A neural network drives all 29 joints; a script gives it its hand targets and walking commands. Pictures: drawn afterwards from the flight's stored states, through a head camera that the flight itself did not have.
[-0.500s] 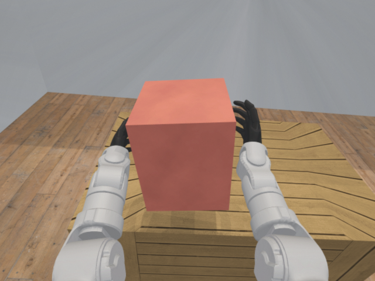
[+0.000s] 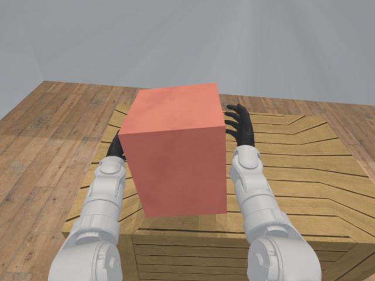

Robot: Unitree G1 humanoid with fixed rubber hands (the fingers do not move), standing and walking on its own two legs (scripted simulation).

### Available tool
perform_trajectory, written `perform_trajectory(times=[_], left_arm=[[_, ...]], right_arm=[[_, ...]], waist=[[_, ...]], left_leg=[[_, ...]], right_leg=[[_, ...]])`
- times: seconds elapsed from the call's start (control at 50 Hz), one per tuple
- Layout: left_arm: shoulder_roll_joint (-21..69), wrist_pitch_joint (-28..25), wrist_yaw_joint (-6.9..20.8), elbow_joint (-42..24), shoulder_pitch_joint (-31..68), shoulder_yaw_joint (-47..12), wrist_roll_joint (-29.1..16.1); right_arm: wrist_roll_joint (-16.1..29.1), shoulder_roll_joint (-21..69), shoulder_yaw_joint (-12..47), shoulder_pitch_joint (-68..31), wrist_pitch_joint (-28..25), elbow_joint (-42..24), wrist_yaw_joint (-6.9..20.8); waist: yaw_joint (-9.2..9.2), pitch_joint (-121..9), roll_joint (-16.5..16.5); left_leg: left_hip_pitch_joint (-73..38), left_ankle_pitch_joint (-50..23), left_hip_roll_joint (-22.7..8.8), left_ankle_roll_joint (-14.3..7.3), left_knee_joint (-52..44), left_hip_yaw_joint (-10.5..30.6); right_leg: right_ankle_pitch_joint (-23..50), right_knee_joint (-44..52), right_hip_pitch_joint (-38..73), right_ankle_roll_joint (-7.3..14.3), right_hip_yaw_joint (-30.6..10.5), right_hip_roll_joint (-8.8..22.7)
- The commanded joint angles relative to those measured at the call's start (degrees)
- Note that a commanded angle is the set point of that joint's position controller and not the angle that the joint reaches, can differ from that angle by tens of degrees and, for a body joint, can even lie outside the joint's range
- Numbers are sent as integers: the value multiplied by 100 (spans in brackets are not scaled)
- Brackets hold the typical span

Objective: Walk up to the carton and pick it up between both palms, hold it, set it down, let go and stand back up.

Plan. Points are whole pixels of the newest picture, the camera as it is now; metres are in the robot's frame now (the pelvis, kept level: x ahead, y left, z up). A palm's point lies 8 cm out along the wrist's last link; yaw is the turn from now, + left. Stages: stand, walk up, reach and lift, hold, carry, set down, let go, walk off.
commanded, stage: set down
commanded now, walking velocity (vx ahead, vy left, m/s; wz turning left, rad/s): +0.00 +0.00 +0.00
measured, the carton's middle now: (181, 149) +0.43 +0.00 +0.08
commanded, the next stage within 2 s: none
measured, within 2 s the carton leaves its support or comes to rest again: neither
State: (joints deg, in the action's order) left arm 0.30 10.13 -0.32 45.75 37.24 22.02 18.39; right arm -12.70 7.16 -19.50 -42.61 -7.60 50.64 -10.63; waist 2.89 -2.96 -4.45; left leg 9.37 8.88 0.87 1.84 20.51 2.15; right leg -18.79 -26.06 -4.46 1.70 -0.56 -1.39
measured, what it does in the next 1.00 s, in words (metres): stands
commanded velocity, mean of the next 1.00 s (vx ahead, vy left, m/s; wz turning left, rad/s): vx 0.00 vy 0.00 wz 0.00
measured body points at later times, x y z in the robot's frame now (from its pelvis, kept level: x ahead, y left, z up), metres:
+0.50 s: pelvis +0.00 +0.00 +0.00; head -0.01 +0.01 +0.45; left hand +0.41 +0.14 +0.08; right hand +0.40 -0.15 +0.12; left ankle +0.03 +0.14 -0.74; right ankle -0.05 -0.08 -0.74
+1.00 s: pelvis +0.02 +0.00 +0.00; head +0.06 +0.02 +0.45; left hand +0.44 +0.15 +0.03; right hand +0.43 -0.14 +0.07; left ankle +0.03 +0.14 -0.74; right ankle -0.05 -0.08 -0.74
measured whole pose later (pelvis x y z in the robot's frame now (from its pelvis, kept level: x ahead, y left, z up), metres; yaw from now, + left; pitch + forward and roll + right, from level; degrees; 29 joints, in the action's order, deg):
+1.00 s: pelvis +0.02 +0.00 +0.00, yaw +0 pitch +7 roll +2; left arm -2.5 -1.7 -0.4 61.1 43.8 26.4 20.3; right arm -22.4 8.6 -29.0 -42.6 -10.7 54.6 -8.8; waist 3.0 -3.2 -4.4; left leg 18.1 9.4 0.7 1.9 20.4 2.1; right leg -18.8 -26.1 -13.3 1.7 -0.4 -1.5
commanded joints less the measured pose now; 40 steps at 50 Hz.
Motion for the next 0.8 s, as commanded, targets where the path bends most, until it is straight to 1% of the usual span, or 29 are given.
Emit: perform_trajectory(times=[0.0,0.02,0.06,0.08,0.12,0.14,0.18,0.2,0.24,0.28,0.32,0.34,0.36,0.38,0.4,0.42,0.46,0.5,0.54,0.58,0.6,0.62,0.64,0.66,0.7,0.72,0.74,0.78], left_arm=[[2792,-615,1287,-1082,5291,-948,92],[2905,-706,1245,-1160,5530,-1080,-8],[3171,-1008,1082,-1601,6206,-1523,-294],[3323,-1186,969,-1789,6400,-1804,-457],[3558,-1549,761,-2148,6841,-2251,-736],[3612,-1703,681,-2196,6942,-2349,-782],[3676,-1888,593,-2019,6872,-2411,-769],[3620,-1945,573,-1883,6855,-2329,-714],[3376,-1955,599,-1362,6586,-1903,-454],[2995,-1828,738,-672,6205,-1343,-127],[2684,-1571,947,-36,5670,-789,168],[2593,-1410,1052,141,5403,-587,266],[2484,-1285,1135,230,5208,-372,339],[2399,-1199,1191,229,5066,-211,385],[2365,-1124,1236,265,4956,-112,403],[2331,-1094,1258,231,5000,-69,407],[2348,-1100,1244,142,5188,-102,355],[2504,-1237,1173,-44,5559,-380,136],[2690,-1505,1052,-244,5914,-734,-57],[2801,-1816,947,-412,6198,-1009,-219],[2862,-1970,894,-522,6313,-1136,-291],[2904,-2099,837,-614,6462,-1259,-354],[2977,-2233,770,-728,6517,-1350,-409],[2936,-2308,731,-633,6511,-1306,-358],[2887,-2336,674,-315,6247,-1161,-240],[2863,-2308,667,-104,6072,-1039,-164],[2796,-2273,680,102,5940,-953,-114],[2670,-2118,779,560,5498,-744,40]], right_arm=[[-437,3233,849,-3171,311,211,1016],[-461,3293,884,-3418,180,48,1043],[-473,3504,1010,-3791,-115,-149,1114],[-448,3644,1167,-3959,-273,-277,1151],[-454,3904,1372,-4088,-510,-332,1207],[-502,3989,1413,-4053,-586,-290,1222],[-686,4117,1360,-3934,-705,-180,1221],[-835,4118,1234,-3754,-709,11,1202],[-1140,4052,883,-3354,-633,441,1174],[-1295,3857,542,-3045,-443,846,1142],[-1373,3652,251,-2839,-185,1108,1110],[-1327,3587,177,-2788,-59,1122,1111],[-1260,3522,175,-2798,57,1050,1123],[-1172,3516,226,-2834,150,926,1146],[-1089,3506,261,-2942,206,737,1160],[-1036,3468,277,-3057,235,612,1190],[-981,3415,279,-3351,184,299,1236],[-1003,3510,372,-3662,-5,-102,1274],[-1092,3709,500,-3841,-253,-324,1313],[-1235,3824,556,-3901,-481,-363,1321],[-1288,3921,630,-3921,-591,-379,1311],[-1355,3945,625,-3894,-682,-353,1300],[-1420,4024,655,-3828,-783,-305,1287],[-1522,3988,545,-3684,-823,-56,1272],[-1668,3787,247,-3393,-857,356,1253],[-1724,3758,185,-3278,-825,500,1248],[-1751,3740,98,-3138,-777,621,1232],[-1753,3653,23,-2910,-643,823,1200]], waist=[[-121,-1609,415],[-110,-1963,463],[-47,-2931,719],[-21,-3522,812],[37,-4474,924],[34,-4745,926],[58,-4963,886],[108,-4886,861],[124,-4382,724],[106,-3385,560],[56,-2261,341],[-10,-1757,277],[-123,-1429,184],[-246,-1263,151],[-324,-1211,149],[-365,-1237,194],[-394,-1478,247],[-330,-2230,308],[-232,-3180,422],[-115,-4024,483],[-97,-4430,511],[-35,-4780,569],[-20,-5131,599],[-2,-5117,698],[21,-4731,782],[-34,-4503,748],[-23,-4279,714],[-30,-3710,581]], left_leg=[[-1151,-824,-22,-207,-562,-931],[-1213,-1080,-37,-147,-475,-915],[-1484,-1746,-86,36,-231,-850],[-1642,-2141,-113,129,-88,-820],[-1827,-2708,-152,241,146,-798],[-1831,-2803,-165,254,223,-791],[-1728,-2856,-177,244,299,-806],[-1672,-2783,-183,228,293,-809],[-1350,-2362,-176,156,159,-878],[-841,-1602,-132,15,-127,-949],[-441,-805,-79,-175,-450,-993],[-362,-478,-54,-259,-594,-1011],[-370,-288,-44,-331,-677,-1020],[-403,-237,-25,-373,-710,-1041],[-452,-248,-18,-393,-716,-1048],[-471,-258,-20,-399,-715,-1039],[-506,-333,-42,-353,-691,-1017],[-475,-665,-44,-273,-564,-984],[-454,-1168,-45,-157,-345,-967],[-390,-1512,-56,-85,-190,-950],[-349,-1720,-59,-63,-94,-964],[-322,-1881,-76,-33,-23,-948],[-387,-2199,-92,-2,95,-943],[-425,-2380,-127,25,156,-915],[-717,-2593,-204,43,229,-860],[-880,-2697,-235,22,257,-849],[-946,-2672,-254,2,254,-850],[-803,-2478,-226,-67,138,-888]], right_leg=[[3740,632,952,-878,226,357],[3800,611,844,-846,267,313],[3971,570,476,-753,345,244],[4151,547,339,-696,371,211],[4409,498,92,-617,391,168],[4414,494,-24,-602,391,161],[4624,446,-155,-624,392,186],[4637,448,-192,-635,383,207],[4627,443,-57,-653,332,271],[4551,466,383,-700,242,373],[4240,516,822,-797,156,482],[3959,569,954,-845,126,520],[3811,596,1039,-895,91,549],[3749,585,1094,-938,70,560],[3765,563,1117,-970,62,556],[3716,552,1091,-979,52,559],[3650,528,1015,-964,90,517],[4002,426,1021,-924,136,482],[4642,258,1037,-886,155,462],[5056,154,996,-848,192,446],[5331,89,976,-848,196,446],[5478,40,904,-838,228,443],[5650,-12,784,-835,254,415],[5585,-13,487,-824,301,403],[5161,101,-186,-757,377,358],[5041,149,-418,-732,381,352],[4966,184,-457,-712,366,357],[5118,220,-105,-719,310,397]])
